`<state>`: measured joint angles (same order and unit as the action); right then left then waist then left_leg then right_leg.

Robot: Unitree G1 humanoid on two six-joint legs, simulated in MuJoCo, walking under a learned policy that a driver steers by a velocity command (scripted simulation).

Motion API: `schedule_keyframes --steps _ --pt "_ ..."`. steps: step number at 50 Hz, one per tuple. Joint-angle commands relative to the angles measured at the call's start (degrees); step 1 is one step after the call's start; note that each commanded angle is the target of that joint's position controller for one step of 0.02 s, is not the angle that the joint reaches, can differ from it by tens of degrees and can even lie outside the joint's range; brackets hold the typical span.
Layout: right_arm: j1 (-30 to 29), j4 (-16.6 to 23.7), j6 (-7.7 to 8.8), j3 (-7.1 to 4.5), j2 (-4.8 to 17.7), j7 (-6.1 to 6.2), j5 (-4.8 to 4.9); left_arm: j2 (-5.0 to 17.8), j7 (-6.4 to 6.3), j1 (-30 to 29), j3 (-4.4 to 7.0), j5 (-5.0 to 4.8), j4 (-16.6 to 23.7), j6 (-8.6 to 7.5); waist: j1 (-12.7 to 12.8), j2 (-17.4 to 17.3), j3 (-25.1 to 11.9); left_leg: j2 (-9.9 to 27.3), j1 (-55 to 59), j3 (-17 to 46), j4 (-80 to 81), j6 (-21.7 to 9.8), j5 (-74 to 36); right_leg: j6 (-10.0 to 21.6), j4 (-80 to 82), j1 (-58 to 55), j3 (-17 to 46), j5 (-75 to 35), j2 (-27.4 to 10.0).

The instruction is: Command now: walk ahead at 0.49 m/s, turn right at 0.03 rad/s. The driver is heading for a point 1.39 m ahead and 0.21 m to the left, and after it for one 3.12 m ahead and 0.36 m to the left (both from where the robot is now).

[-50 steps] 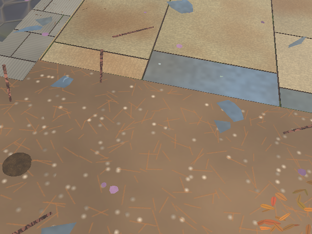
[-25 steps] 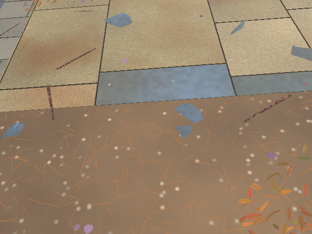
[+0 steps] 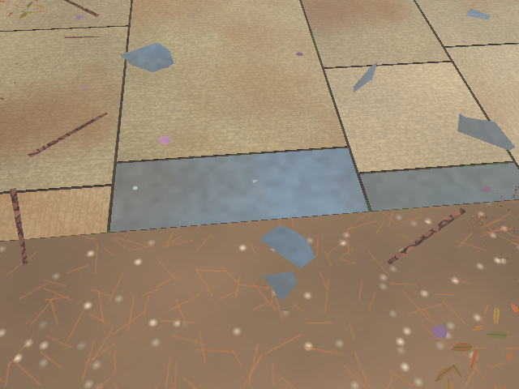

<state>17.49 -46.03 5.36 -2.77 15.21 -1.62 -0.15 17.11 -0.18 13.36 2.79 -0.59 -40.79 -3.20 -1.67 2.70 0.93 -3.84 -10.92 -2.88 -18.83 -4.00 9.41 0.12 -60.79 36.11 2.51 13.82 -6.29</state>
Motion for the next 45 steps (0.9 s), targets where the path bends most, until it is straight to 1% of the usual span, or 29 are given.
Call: schedule_keyframes --steps 1,4,7,9,11,12,13,14,15,16,17,18,19,20,21,24,26,30,33,35,37,38,39,40,41,42,43,44,45 --pt "-4.0 3.8 1.25 -2.02 8.8 0.61 0.37 2.9 -0.13 0.2 0.60 0.61 3.3 -0.51 1.9 -5.9 1.3 15.0 -2.3 11.0 12.9 -10.6 -5.6 -1.4 7.9 1.8 0.9 -9.5 -2.4" --pt "-1.6 2.8 0.64 -2.19 9.9 1.00 0.91 1.4 0.60 -6.3 -0.04 0.28 4.6 -1.43 -0.7 -5.2 2.2 13.2 -1.4 6.8 12.2 -8.5 -7.8 -1.5 20.4 -1.3 -1.3 -18.2 -0.3" --pt "2.4 1.1 -0.18 -2.47 11.2 0.99 1.49 1.7 1.55 -11.1 -0.05 -0.36 6.2 -1.88 -2.9 -5.4 2.8 15.4 3.5 7.4 10.5 -8.0 -6.6 -0.9 26.4 -1.8 -1.7 -19.4 1.0" --pt "3.3 0.3 -0.95 -2.67 11.6 1.13 1.68 2.7 2.17 -12.7 0.26 -0.44 7.2 -2.06 -2.8 -5.8 3.1 17.4 8.0 8.4 8.3 -7.2 -7.7 0.4 29.1 -1.0 -1.2 -15.9 1.6" --pt "3.2 -0.2 -1.73 -2.93 12.2 1.38 1.72 3.9 2.53 -11.2 0.73 -0.34 7.3 -2.22 -1.2 -6.7 2.1 18.7 11.4 9.1 5.0 -6.1 -12.6 2.0 30.9 -3.4 -1.8 -11.1 2.6" --pt "2.2 -0.2 -2.08 -2.97 12.5 1.51 1.75 4.9 2.49 -7.9 1.30 -0.19 6.6 -2.31 1.1 -7.2 0.2 18.0 12.1 8.2 0.6 -5.1 -20.6 3.1 32.2 -8.5 -3.2 -9.7 4.0" --pt "1.9 -0.2 -2.41 -2.53 11.5 1.61 1.52 7.0 2.13 -0.4 2.58 0.08 4.4 -2.29 4.9 -6.3 -4.7 15.1 10.6 5.7 -9.0 -3.7 -28.5 4.7 33.3 -19.1 -4.9 -9.6 5.8" --pt "2.3 0.9 -2.36 -1.19 8.5 1.79 0.36 10.8 1.54 9.8 3.88 0.49 2.4 -2.12 8.9 -2.4 -13.4 12.0 1.8 3.0 -24.9 -1.4 -20.8 7.9 30.7 -35.7 2.0 -11.5 -1.0" --pt "10.0 2.3 -1.09 0.92 1.9 1.32 0.06 17.3 1.42 13.8 5.20 0.90 1.5 -1.80 5.7 12.8 -21.2 1.9 -22.3 1.5 -47.6 3.1 9.5 17.7 34.3 -57.5 29.3 -1.7 -15.3" --pt "7.5 1.3 0.13 0.27 5.6 0.99 1.06 12.0 1.58 15.9 3.97 0.33 1.5 -1.72 8.3 11.3 -24.0 1.5 -30.1 9.6 -54.7 2.8 23.6 18.4 42.6 -58.9 41.2 7.5 -16.3" --pt "1.3 3.1 0.72 -0.98 10.0 0.66 2.61 9.3 1.48 11.8 2.89 0.34 1.7 -1.81 8.2 6.8 -14.7 5.0 -34.8 9.3 -57.0 1.9 19.8 15.3 43.4 -52.5 32.8 8.7 -14.4" --pt "-2.6 4.2 0.89 -0.82 9.6 0.78 2.37 8.0 1.40 7.4 2.36 0.43 2.3 -1.69 6.8 2.7 -9.3 7.8 -34.2 7.4 -54.8 1.6 14.5 13.9 44.0 -44.3 25.5 3.7 -12.1" --pt "-4.1 4.4 0.74 -0.87 9.0 0.89 1.31 6.6 1.54 4.3 1.86 0.70 2.5 -1.66 5.1 0.9 -5.5 9.6 -32.3 6.9 -51.3 1.9 10.9 13.6 45.6 -37.1 20.7 -1.8 -10.2" --pt "-3.1 4.2 0.22 -1.08 8.5 0.89 0.98 5.3 1.62 2.5 1.47 1.12 2.7 -1.96 3.0 2.1 -4.1 11.2 -28.4 7.4 -48.5 2.2 8.1 13.1 47.4 -32.1 17.2 -5.9 -8.4" --pt "-1.8 3.7 -0.40 -0.97 7.6 0.86 1.04 4.9 1.69 1.6 1.41 1.10 2.6 -2.22 1.8 2.8 -3.8 11.6 -25.8 7.2 -47.1 2.6 6.7 13.1 49.1 -29.4 14.9 -7.6 -7.3" --pt "-2.6 3.7 -1.70 -0.55 5.6 1.24 0.53 6.2 1.50 2.1 1.90 0.56 1.1 -3.17 0.8 1.6 -1.8 11.9 -26.3 6.3 -41.6 4.3 2.6 14.2 52.2 -26.4 9.2 -14.6 -6.6" --pt "-6.5 4.8 -1.68 -0.32 5.0 1.28 0.22 6.9 1.05 3.3 2.13 0.55 -0.1 -3.01 1.7 0.4 -0.3 12.0 -28.3 6.1 -34.5 5.2 -3.2 13.9 53.2 -27.1 6.4 -16.3 -6.0" --pt "-14.1 6.5 -0.85 0.27 3.6 0.44 0.60 8.1 0.44 6.0 2.36 0.05 -2.0 -2.30 4.5 0.5 1.6 9.9 -25.7 4.1 -20.0 5.1 -14.2 11.7 53.7 -28.2 1.5 -15.1 -4.1" --pt "-18.8 8.1 -0.39 0.32 3.8 -0.39 1.04 8.9 0.30 9.2 2.61 -0.36 -4.1 -1.61 6.3 0.5 2.9 8.7 -25.5 3.7 -14.7 4.4 -15.0 11.4 52.5 -32.2 1.8 -13.7 -5.9" --pt "-20.3 9.1 -0.13 0.15 4.5 -1.00 1.14 9.2 0.09 9.8 2.82 -0.59 -5.2 -0.99 6.0 0.9 3.4 8.4 -26.3 4.2 -12.3 3.0 -12.2 10.8 50.5 -36.1 2.4 -15.2 -7.8" --pt "-19.2 9.1 0.09 -0.19 5.5 -1.40 1.00 9.7 -0.21 9.4 3.12 -0.72 -5.8 -0.39 4.7 1.4 2.7 7.6 -24.2 3.7 -10.7 1.5 -8.0 9.8 47.7 -39.1 2.8 -19.7 -9.0" --pt "-16.9 8.6 0.18 -0.60 6.3 -1.39 0.88 10.2 -0.34 8.6 3.25 -0.70 -5.9 -0.10 3.3 2.1 1.2 6.4 -20.4 2.6 -10.2 0.6 -5.9 9.1 44.9 -39.9 2.4 -26.3 -8.7" --pt "-11.5 7.1 0.21 -1.47 7.7 -1.14 0.68 10.2 -0.48 7.5 3.20 -0.68 -5.8 0.25 0.0 2.1 -2.1 4.4 -12.4 0.6 -8.8 -0.7 -5.7 7.9 38.3 -39.3 0.6 -35.4 -6.9" --pt "-2.3 4.4 0.12 -2.92 10.6 -0.56 0.55 8.5 -0.67 7.7 2.49 -0.20 -5.6 0.48 -3.8 0.8 -8.4 4.9 1.4 1.1 -9.8 -2.6 -7.1 6.1 26.9 -34.6 -1.8 -36.4 -3.7" --pt "6.7 3.1 -0.22 -4.16 15.7 0.01 0.00 4.6 -0.74 10.8 0.94 1.55 -4.1 0.08 -5.2 -8.8 -17.8 17.6 20.8 16.5 -12.5 -7.6 -8.9 3.5 6.7 -19.7 -4.4 -16.9 1.1" --pt "8.1 2.1 -0.41 -4.20 16.9 -0.42 0.28 -0.4 -0.17 16.5 -0.48 0.53 -4.2 -1.21 -2.2 -21.6 -23.4 26.0 33.6 42.9 -2.3 -15.0 7.3 0.9 -8.5 -0.5 0.3 19.5 10.5" --pt "6.7 2.6 -0.33 -2.87 11.7 -0.38 1.05 6.3 0.24 10.8 0.98 -1.05 -4.2 -2.23 -4.6 -14.2 -18.1 24.5 30.3 42.4 1.5 -12.6 16.0 1.7 -13.8 6.1 5.4 19.2 7.0" --pt "2.4 3.2 -0.29 -2.22 10.0 -0.18 1.00 8.2 0.44 5.1 1.54 -1.94 -2.3 -2.78 -3.9 -10.8 -10.3 23.0 22.6 34.5 2.6 -10.4 13.7 2.4 -13.0 8.6 3.5 13.5 4.2" --pt "-1.2 3.8 -0.27 -1.79 8.9 -0.19 0.47 7.5 0.14 2.4 1.41 -1.26 -1.8 -2.87 -2.3 -6.1 -6.2 21.0 14.7 28.7 3.7 -9.5 7.2 2.3 -10.5 6.7 2.1 8.4 1.5"
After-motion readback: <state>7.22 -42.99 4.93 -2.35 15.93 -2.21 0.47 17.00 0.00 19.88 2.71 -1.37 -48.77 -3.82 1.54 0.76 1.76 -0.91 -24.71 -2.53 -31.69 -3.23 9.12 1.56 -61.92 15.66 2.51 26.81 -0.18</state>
